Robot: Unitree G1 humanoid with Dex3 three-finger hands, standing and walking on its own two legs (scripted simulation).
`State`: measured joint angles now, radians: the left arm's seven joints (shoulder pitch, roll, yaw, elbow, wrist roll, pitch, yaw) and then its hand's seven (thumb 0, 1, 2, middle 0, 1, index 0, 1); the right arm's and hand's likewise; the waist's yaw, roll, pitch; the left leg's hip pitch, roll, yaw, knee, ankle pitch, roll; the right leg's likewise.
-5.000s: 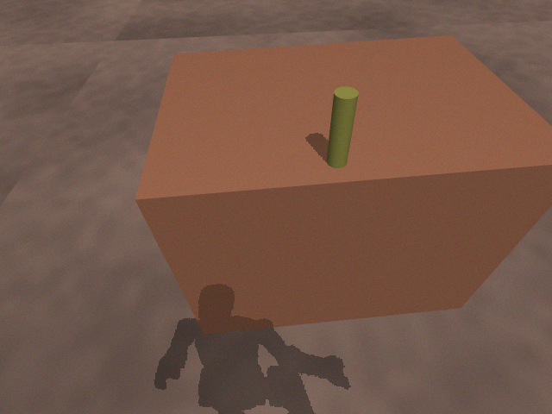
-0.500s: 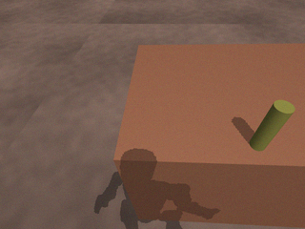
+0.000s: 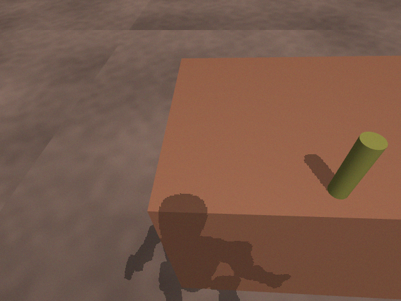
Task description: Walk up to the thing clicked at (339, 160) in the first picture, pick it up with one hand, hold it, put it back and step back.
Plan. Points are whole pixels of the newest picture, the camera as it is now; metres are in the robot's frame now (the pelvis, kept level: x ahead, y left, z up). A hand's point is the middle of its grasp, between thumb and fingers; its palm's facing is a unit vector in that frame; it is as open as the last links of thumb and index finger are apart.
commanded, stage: stand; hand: right
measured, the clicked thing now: (353, 168) +0.37 -0.29 +0.05
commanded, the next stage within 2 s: rise first in 0.60 s
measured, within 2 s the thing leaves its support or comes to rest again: neither
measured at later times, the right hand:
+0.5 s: hand out of the picture +0.06 -0.25 -0.16, palm faces -0.04 +0.94 -0.34, open 7.4 cm
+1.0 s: hand (341, 293) +0.17 -0.25 -0.11, palm faces +0.25 +0.91 -0.32, open 12.1 cm
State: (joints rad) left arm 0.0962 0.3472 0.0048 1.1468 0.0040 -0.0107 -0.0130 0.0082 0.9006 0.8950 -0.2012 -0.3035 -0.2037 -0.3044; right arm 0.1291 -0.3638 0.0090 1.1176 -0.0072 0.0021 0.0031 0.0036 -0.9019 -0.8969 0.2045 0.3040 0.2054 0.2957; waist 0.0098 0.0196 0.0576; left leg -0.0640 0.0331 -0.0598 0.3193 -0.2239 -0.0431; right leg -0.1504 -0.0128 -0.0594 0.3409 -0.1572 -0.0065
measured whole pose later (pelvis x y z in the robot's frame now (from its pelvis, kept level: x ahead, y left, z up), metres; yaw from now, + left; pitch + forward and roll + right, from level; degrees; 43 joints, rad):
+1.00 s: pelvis -0.01 +0.01 -0.01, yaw -2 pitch +2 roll +0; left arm 0.09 0.27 0.10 0.83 -0.05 -0.09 0.05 0.01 0.37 0.36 -0.07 -0.09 -0.08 -0.09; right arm 0.09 -0.30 -0.15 0.76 0.05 -0.08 -0.07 0.01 -0.36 -0.38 0.08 0.09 0.08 0.08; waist 0.00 0.01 0.02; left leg -0.20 0.02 -0.02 0.43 -0.26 -0.03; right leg -0.30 -0.02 -0.01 0.44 -0.18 0.01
